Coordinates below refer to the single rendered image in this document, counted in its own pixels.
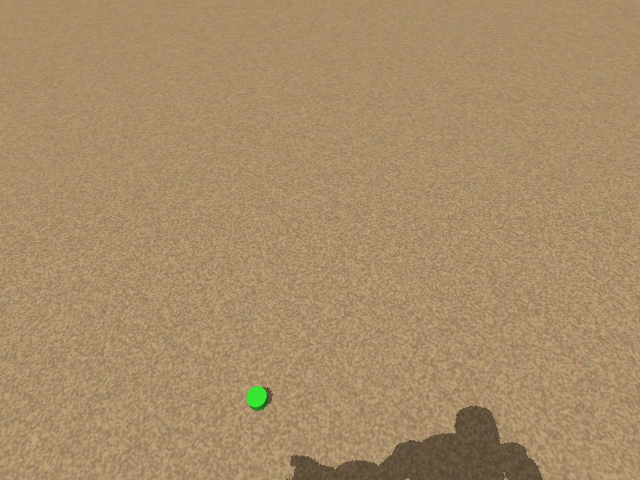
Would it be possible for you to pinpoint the tin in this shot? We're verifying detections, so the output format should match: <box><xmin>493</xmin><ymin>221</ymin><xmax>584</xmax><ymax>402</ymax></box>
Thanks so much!
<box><xmin>246</xmin><ymin>386</ymin><xmax>268</xmax><ymax>411</ymax></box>

